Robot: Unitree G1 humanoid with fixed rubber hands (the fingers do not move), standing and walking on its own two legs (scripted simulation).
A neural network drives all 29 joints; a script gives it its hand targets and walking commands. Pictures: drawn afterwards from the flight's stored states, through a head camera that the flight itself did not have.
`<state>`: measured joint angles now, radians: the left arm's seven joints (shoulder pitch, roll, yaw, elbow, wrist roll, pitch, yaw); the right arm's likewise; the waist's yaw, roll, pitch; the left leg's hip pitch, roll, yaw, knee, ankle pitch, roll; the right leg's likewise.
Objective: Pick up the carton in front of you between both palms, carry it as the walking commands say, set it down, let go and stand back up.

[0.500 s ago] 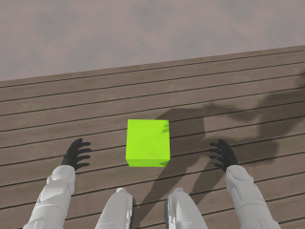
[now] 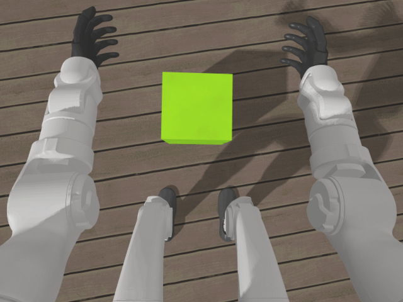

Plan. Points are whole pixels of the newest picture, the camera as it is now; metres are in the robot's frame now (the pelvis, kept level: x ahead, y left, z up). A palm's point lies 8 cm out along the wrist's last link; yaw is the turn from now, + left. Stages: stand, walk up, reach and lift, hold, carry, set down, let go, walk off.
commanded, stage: reach and lift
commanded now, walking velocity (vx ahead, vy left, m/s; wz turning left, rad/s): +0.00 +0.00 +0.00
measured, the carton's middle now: (196, 113) +0.50 +0.01 -0.52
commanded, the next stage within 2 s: none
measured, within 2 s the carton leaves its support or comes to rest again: leaves its support in 1.76 s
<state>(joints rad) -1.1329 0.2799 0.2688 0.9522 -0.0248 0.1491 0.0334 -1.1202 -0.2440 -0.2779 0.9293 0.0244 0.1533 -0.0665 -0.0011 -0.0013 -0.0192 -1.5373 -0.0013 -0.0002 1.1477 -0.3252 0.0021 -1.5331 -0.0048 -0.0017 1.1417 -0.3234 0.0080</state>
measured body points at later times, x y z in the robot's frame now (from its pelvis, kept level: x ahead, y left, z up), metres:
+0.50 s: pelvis -0.01 +0.00 -0.16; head +0.34 +0.00 +0.13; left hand +0.51 +0.20 -0.32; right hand +0.51 -0.19 -0.32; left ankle +0.08 +0.12 -0.61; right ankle +0.08 -0.12 -0.61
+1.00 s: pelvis -0.04 +0.00 -0.28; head +0.34 +0.00 -0.05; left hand +0.52 +0.19 -0.47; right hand +0.52 -0.18 -0.47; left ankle +0.08 +0.12 -0.61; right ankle +0.08 -0.12 -0.61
